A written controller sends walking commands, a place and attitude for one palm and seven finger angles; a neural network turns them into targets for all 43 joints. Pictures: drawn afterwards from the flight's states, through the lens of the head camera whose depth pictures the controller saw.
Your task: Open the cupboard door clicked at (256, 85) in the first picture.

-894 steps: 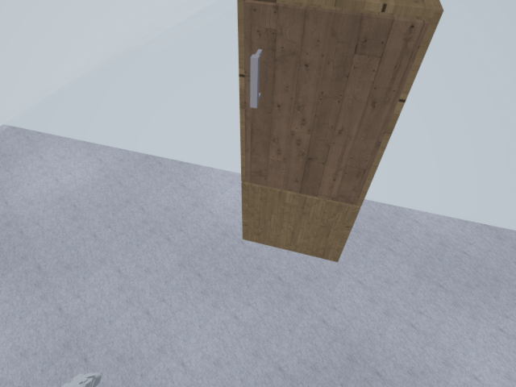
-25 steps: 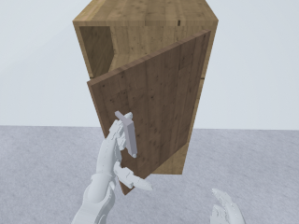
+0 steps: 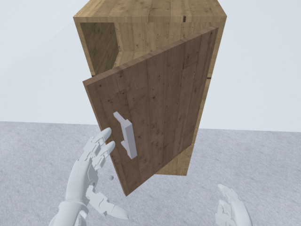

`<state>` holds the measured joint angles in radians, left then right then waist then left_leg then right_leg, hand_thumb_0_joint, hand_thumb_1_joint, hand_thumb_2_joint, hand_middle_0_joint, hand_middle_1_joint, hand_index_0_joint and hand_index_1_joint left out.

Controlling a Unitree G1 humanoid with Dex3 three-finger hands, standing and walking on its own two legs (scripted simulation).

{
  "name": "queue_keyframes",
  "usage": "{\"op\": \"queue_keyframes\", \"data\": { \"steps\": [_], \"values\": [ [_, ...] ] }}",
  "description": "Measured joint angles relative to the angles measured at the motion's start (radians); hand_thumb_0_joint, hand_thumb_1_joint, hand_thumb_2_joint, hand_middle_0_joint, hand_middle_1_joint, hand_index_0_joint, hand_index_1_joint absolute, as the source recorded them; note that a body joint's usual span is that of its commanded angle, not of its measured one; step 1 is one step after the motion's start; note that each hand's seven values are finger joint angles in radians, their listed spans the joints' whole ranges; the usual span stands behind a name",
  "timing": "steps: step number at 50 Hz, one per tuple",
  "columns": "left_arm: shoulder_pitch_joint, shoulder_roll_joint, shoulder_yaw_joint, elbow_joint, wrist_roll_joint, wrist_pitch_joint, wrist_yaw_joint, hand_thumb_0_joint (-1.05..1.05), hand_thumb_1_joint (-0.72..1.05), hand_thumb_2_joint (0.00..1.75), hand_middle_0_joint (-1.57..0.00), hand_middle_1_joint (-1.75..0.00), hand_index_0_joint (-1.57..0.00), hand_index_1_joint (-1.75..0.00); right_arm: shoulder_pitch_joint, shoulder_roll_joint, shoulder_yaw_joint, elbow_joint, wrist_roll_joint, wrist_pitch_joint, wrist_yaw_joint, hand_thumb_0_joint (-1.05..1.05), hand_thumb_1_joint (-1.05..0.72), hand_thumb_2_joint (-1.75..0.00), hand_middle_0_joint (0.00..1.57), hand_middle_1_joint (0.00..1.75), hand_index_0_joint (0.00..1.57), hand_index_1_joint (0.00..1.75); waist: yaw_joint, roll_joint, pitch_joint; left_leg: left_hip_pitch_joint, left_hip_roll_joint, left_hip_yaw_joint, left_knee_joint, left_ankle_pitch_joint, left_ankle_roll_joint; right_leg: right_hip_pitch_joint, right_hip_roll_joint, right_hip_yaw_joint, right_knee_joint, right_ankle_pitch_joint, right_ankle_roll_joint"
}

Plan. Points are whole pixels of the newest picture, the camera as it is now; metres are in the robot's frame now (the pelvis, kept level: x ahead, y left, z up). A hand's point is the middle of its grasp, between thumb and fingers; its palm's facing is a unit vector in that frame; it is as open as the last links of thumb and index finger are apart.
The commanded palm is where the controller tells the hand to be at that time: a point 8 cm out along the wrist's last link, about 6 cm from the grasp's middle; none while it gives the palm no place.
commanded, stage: slide the hand sideways off the handle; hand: left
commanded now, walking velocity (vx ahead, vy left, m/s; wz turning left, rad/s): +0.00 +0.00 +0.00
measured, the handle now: (125, 136) +0.32 +0.09 +0.10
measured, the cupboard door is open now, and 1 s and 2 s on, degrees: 43 43 43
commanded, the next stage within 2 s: draw the hand back to the body in 0.24 s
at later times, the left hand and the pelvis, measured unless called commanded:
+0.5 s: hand (88, 183) +0.19 +0.15 +0.10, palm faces -0.03 -1.00 -0.05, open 16.3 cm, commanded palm +0.16 +0.21 +0.11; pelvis -0.01 +0.01 +0.00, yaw +1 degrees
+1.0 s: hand (45, 177) +0.19 +0.22 +0.13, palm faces +0.21 -0.94 -0.25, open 15.3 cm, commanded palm +0.14 +0.27 +0.16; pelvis +0.00 +0.03 +0.02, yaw +1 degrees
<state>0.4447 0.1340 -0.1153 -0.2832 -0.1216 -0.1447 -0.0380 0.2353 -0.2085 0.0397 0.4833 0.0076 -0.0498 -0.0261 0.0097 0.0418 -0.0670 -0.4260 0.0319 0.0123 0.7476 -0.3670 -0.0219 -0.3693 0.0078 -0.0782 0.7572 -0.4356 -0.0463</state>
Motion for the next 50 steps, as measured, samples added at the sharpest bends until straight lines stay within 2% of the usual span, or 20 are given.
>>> {"op": "queue_keyframes", "data": {
  "steps": [12, 19, 23, 27, 31, 43, 47, 50],
  "values": [
    [0.072, 0.027, 0.121, -0.011, -0.074, -0.036, -0.077, -0.01, -0.50, 0.30, -0.18, -0.31, -0.18, -0.31, 0.025, -0.022, -0.011, 0.011, 0.013, -0.054, -0.021, 0.02, -0.90, -0.90, 0.20, 0.30, 0.20, 0.30, 0.004, 0.009, -0.013, -0.033, 0.001, -0.015, 0.027, -0.007, -0.002, -0.023, 0.001, -0.014, 0.016, -0.006, -0.001],
    [0.054, 0.032, 0.095, -0.015, -0.079, -0.052, -0.105, -0.01, -0.51, 0.30, -0.15, -0.30, -0.16, -0.30, 0.028, -0.035, -0.017, 0.017, 0.018, -0.096, -0.032, 0.02, -0.90, -0.90, 0.20, 0.30, 0.20, 0.30, 0.008, 0.013, -0.007, -0.064, -0.005, -0.023, 0.058, -0.013, 0.006, -0.044, -0.004, -0.022, 0.035, -0.009, 0.005],
    [0.042, 0.044, 0.097, -0.031, -0.073, -0.031, -0.096, -0.01, -0.51, 0.30, -0.15, -0.30, -0.16, -0.30, 0.026, -0.022, -0.012, 0.020, 0.020, -0.104, -0.034, 0.02, -0.90, -0.90, 0.20, 0.30, 0.20, 0.30, 0.007, 0.008, -0.009, -0.058, -0.006, -0.015, 0.054, -0.013, 0.011, -0.041, -0.006, -0.013, 0.033, -0.007, 0.009],
    [0.047, 0.063, 0.140, -0.052, -0.089, -0.001, -0.096, -0.01, -0.50, 0.30, -0.15, -0.30, -0.16, -0.30, 0.027, -0.009, -0.001, 0.023, 0.024, -0.104, -0.036, 0.02, -0.90, -0.90, 0.20, 0.30, 0.20, 0.30, 0.007, 0.007, -0.013, -0.038, -0.005, -0.010, 0.040, -0.010, 0.014, -0.021, -0.005, -0.008, 0.014, 0.001, 0.013],
    [0.058, 0.075, 0.184, -0.071, -0.115, 0.029, -0.113, -0.01, -0.50, 0.30, -0.15, -0.30, -0.16, -0.30, 0.028, -0.006, 0.009, 0.028, 0.028, -0.110, -0.039, 0.02, -0.90, -0.90, 0.20, 0.30, 0.20, 0.30, 0.012, 0.011, -0.016, -0.018, -0.006, -0.011, 0.027, -0.007, 0.018, 0.003, -0.004, -0.009, -0.010, 0.010, 0.017],
    [0.049, 0.110, 0.243, -0.114, -0.152, 0.109, -0.171, -0.01, -0.47, 0.31, -0.15, -0.30, -0.16, -0.30, 0.008, -0.021, 0.018, 0.047, 0.034, -0.137, -0.054, 0.02, -0.90, -0.90, 0.20, 0.30, 0.20, 0.30, 0.033, 0.012, -0.006, 0.030, -0.017, -0.019, -0.010, 0.010, 0.030, 0.065, -0.012, -0.017, -0.067, 0.036, 0.030],
    [0.045, 0.147, 0.234, -0.136, -0.028, 0.117, -0.014, -0.01, -0.40, 0.34, -0.16, -0.30, -0.16, -0.30, -0.009, -0.013, 0.023, 0.061, 0.015, -0.123, -0.074, 0.02, -0.90, -0.90, 0.20, 0.30, 0.20, 0.30, 0.039, 0.008, 0.022, 0.087, -0.017, -0.012, -0.063, 0.032, 0.031, 0.121, -0.010, -0.011, -0.125, 0.063, 0.032],
    [0.059, 0.147, 0.236, -0.142, 0.023, 0.115, 0.070, -0.01, -0.32, 0.38, -0.16, -0.30, -0.16, -0.30, -0.018, -0.007, 0.027, 0.073, 0.004, -0.107, -0.075, 0.02, -0.90, -0.90, 0.20, 0.30, 0.20, 0.30, 0.039, 0.004, 0.042, 0.132, -0.020, -0.006, -0.119, 0.057, 0.034, 0.164, -0.011, -0.005, -0.180, 0.090, 0.035]
  ]
}}
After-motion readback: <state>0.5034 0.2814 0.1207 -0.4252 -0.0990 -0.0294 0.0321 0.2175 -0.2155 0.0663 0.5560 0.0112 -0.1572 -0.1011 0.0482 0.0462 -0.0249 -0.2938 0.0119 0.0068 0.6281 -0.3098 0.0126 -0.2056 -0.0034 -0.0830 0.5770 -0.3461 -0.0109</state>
